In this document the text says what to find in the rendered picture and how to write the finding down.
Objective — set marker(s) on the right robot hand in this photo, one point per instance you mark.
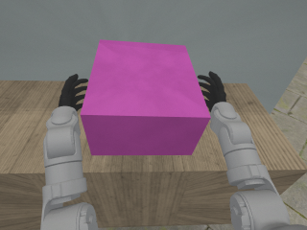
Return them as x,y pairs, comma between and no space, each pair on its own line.
216,89

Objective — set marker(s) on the robot left upper arm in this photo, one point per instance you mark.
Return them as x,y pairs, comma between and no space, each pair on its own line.
79,216

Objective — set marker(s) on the robot left forearm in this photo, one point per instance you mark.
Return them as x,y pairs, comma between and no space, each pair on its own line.
62,155

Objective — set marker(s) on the left robot hand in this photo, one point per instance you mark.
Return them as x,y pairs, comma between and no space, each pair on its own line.
68,93

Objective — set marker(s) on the pedestal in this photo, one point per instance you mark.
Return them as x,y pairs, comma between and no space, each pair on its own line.
131,190

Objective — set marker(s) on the robot right upper arm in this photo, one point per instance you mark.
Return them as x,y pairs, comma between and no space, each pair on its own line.
260,210

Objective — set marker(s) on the robot right forearm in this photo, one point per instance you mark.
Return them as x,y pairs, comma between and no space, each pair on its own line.
244,167

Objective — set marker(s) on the carton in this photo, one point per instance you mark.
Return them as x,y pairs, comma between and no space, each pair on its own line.
143,99

